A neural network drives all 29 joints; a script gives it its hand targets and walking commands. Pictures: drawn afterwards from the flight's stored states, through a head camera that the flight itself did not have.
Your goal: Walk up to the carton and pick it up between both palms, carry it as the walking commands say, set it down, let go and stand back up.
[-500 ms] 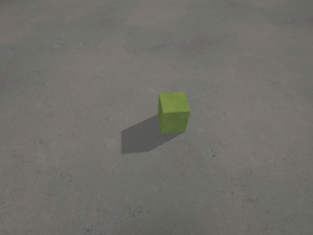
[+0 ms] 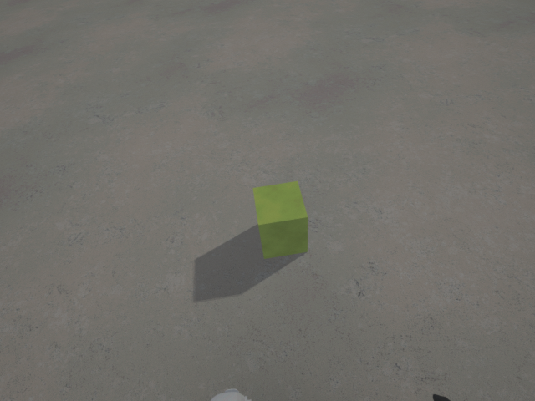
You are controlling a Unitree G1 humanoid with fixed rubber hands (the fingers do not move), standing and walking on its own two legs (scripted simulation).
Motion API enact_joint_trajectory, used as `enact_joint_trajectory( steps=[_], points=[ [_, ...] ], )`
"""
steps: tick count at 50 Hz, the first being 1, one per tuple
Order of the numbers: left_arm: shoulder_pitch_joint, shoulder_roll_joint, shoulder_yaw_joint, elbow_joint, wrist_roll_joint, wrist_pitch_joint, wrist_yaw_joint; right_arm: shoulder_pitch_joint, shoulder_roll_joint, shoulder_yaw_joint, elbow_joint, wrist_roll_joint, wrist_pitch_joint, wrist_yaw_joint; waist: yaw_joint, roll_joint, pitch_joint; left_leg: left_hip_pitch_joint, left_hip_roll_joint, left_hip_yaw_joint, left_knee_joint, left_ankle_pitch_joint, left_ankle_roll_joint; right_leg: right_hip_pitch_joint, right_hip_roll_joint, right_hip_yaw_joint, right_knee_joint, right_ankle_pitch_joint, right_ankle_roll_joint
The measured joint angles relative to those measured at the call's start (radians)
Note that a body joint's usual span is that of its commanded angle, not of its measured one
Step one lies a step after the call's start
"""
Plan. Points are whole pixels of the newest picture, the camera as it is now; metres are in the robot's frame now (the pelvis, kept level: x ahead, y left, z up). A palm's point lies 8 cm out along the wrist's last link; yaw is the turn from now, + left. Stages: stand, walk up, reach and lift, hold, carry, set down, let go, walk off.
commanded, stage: walk up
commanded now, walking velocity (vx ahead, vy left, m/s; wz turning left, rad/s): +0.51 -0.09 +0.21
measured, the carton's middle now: (280, 220) +0.97 +0.06 -0.66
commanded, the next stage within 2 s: none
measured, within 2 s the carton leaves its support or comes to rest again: neither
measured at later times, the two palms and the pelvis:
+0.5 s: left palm (173, 277) +0.39 +0.25 -0.12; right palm (443, 334) +0.28 -0.26 -0.13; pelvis +0.29 +0.00 +0.00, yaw +4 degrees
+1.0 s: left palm (167, 279) +0.39 +0.27 -0.12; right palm (384, 212) +0.57 -0.22 -0.14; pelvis +0.45 +0.01 +0.00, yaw +4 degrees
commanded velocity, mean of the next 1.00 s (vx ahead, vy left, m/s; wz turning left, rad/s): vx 0.37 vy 0.05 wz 0.06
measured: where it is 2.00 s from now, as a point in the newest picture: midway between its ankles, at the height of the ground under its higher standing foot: (286, 340)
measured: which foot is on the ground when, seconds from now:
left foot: up 0.00-0.18, down 0.20-0.60, up 0.62-1.00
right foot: down 0.00-0.24, up 0.26-0.58, down 0.60-1.00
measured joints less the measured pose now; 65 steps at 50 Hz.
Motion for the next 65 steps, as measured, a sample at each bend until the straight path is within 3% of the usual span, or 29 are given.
enact_joint_trajectory(
  steps=[4, 9, 11, 12, 14, 16, 18, 21, 24, 28, 30, 33, 35, 38, 44, 51, 53, 55, 57, 61, 65],
  points=[
    [0.046, -0.013, -0.007, 0.031, 0.000, -0.006, 0.005, -0.066, 0.021, 0.008, -0.025, 0.005, -0.005, 0.003, 0.026, -0.016, 0.025, -0.023, -0.023, 0.033, -0.152, 0.022, 0.009, 0.087, -0.002, -0.026, -0.037, -0.051, 0.005],
    [0.102, -0.027, -0.023, 0.072, -0.005, 0.002, 0.009, -0.153, 0.050, 0.013, -0.072, 0.011, -0.023, -0.005, 0.040, -0.047, 0.046, 0.051, -0.081, 0.107, -0.366, -0.012, 0.066, 0.141, -0.023, -0.047, 0.051, -0.185, 0.026],
    [0.112, -0.036, -0.033, 0.079, -0.013, 0.008, 0.012, -0.150, 0.055, 0.007, -0.079, 0.005, -0.042, -0.018, 0.028, -0.051, 0.046, 0.112, -0.101, 0.126, -0.410, 0.021, 0.111, 0.073, -0.044, -0.044, 0.291, -0.221, 0.026],
    [0.096, -0.038, -0.038, 0.069, -0.019, 0.012, 0.013, -0.138, 0.056, 0.007, -0.080, -0.001, -0.050, -0.026, 0.022, -0.058, 0.050, 0.109, -0.105, 0.129, -0.374, 0.000, 0.127, -0.019, -0.048, -0.004, 0.512, -0.186, 0.023],
    [0.037, -0.036, -0.039, 0.024, -0.024, 0.011, 0.014, -0.083, 0.050, 0.007, -0.071, -0.003, -0.060, -0.035, 0.020, -0.061, 0.060, 0.146, -0.106, 0.128, -0.362, -0.058, 0.133, -0.204, -0.038, 0.064, 0.883, -0.139, 0.018],
    [-0.041, -0.026, -0.035, -0.025, -0.022, 0.009, 0.013, -0.011, 0.042, 0.005, -0.045, -0.002, -0.065, -0.041, 0.007, -0.060, 0.063, 0.220, -0.111, 0.117, -0.422, -0.071, 0.115, -0.346, -0.051, 0.080, 1.028, -0.099, 0.026],
    [-0.121, -0.011, -0.028, -0.070, -0.015, 0.018, 0.006, 0.064, 0.037, 0.004, -0.024, 0.001, -0.067, -0.045, -0.014, -0.056, 0.063, 0.298, -0.112, 0.102, -0.498, -0.062, 0.102, -0.456, -0.076, 0.080, 1.015, -0.077, 0.045],
    [-0.223, 0.016, -0.015, -0.128, -0.005, 0.038, -0.011, 0.162, 0.033, 0.006, -0.004, 0.003, -0.071, -0.048, -0.048, -0.051, 0.063, 0.403, -0.100, 0.081, -0.593, -0.059, 0.088, -0.562, -0.105, 0.068, 0.864, -0.014, 0.065],
    [-0.308, 0.036, -0.008, -0.172, -0.003, 0.049, -0.028, 0.231, 0.028, 0.004, 0.014, 0.005, -0.065, -0.048, -0.075, -0.043, 0.066, 0.486, -0.088, 0.069, -0.648, -0.077, 0.065, -0.586, -0.115, 0.053, 0.629, 0.071, 0.065],
    [-0.373, 0.039, 0.005, -0.194, -0.003, 0.045, -0.029, 0.281, 0.021, 0.003, 0.038, 0.009, -0.058, -0.054, -0.107, -0.033, 0.069, 0.560, -0.074, 0.064, -0.630, -0.153, 0.025, -0.550, -0.099, 0.020, 0.448, 0.138, 0.051],
    [-0.375, 0.046, 0.005, -0.202, 0.000, 0.034, -0.015, 0.312, 0.024, 0.000, 0.043, 0.011, -0.048, -0.056, -0.113, -0.044, 0.058, 0.545, -0.074, 0.055, -0.513, -0.234, 0.018, -0.480, -0.101, 0.007, 0.345, 0.185, 0.042],
    [-0.340, 0.031, 0.006, -0.186, 0.000, 0.036, 0.010, 0.279, 0.004, -0.011, 0.031, 0.011, -0.017, -0.056, -0.102, -0.010, 0.072, 0.392, -0.076, -0.013, -0.123, -0.347, 0.025, -0.492, -0.090, 0.000, 0.443, 0.094, 0.005],
    [-0.300, 0.020, 0.009, -0.161, 0.002, 0.046, 0.014, 0.244, -0.005, -0.013, 0.014, 0.008, -0.007, -0.054, -0.090, 0.001, 0.078, 0.296, -0.076, -0.029, 0.051, -0.312, 0.020, -0.455, -0.085, -0.002, 0.419, 0.074, -0.001],
    [-0.235, 0.006, 0.010, -0.130, 0.000, 0.046, 0.015, 0.195, -0.010, -0.012, -0.002, 0.002, 0.007, -0.047, -0.064, 0.008, 0.072, 0.191, -0.051, -0.031, 0.113, -0.221, 0.016, -0.390, -0.081, -0.005, 0.328, 0.095, 0.003],
    [-0.119, -0.002, 0.009, -0.104, 0.008, 0.032, 0.012, 0.113, -0.001, -0.001, -0.020, 0.000, 0.036, -0.031, -0.019, -0.013, 0.049, 0.113, -0.021, -0.017, -0.067, -0.142, 0.002, -0.307, -0.100, 0.002, 0.200, 0.123, 0.026],
    [-0.075, 0.027, 0.029, -0.063, 0.014, 0.059, 0.013, 0.036, 0.036, 0.020, -0.031, 0.002, 0.033, -0.008, 0.015, -0.042, 0.032, 0.220, -0.033, 0.028, -0.422, -0.088, -0.011, -0.268, -0.127, 0.009, 0.189, 0.090, 0.082],
    [-0.070, 0.037, 0.033, -0.054, 0.015, 0.068, 0.015, 0.037, 0.040, 0.021, -0.035, 0.002, 0.015, -0.012, 0.009, -0.041, 0.021, 0.296, -0.041, 0.043, -0.536, -0.074, 0.003, -0.279, -0.134, 0.010, 0.255, 0.041, 0.099],
    [-0.087, 0.046, 0.031, -0.049, 0.015, 0.083, 0.021, 0.045, 0.057, 0.024, -0.027, -0.001, -0.004, -0.030, -0.006, -0.063, 0.025, 0.302, -0.061, 0.049, -0.518, -0.026, 0.035, -0.330, -0.138, 0.042, 0.417, -0.121, 0.078],
    [-0.128, 0.043, 0.024, -0.050, 0.007, 0.099, 0.027, 0.064, 0.069, 0.036, -0.014, 0.007, -0.017, -0.053, -0.018, -0.070, 0.040, 0.329, -0.060, 0.048, -0.522, -0.044, 0.058, -0.371, -0.095, 0.073, 0.539, -0.192, 0.063],
    [-0.207, 0.033, 0.009, -0.047, -0.014, 0.115, 0.020, 0.091, 0.081, 0.045, 0.012, 0.015, -0.028, -0.073, -0.038, -0.086, 0.066, 0.395, -0.064, 0.047, -0.587, -0.033, 0.074, -0.395, -0.034, 0.093, 0.606, -0.135, 0.051],
    [-0.253, 0.011, -0.003, -0.036, -0.018, 0.132, 0.023, 0.095, 0.082, 0.044, 0.027, 0.014, -0.023, -0.083, -0.044, -0.092, 0.072, 0.420, -0.082, 0.055, -0.598, -0.041, 0.086, -0.362, -0.009, 0.102, 0.545, -0.112, 0.039]
  ],
)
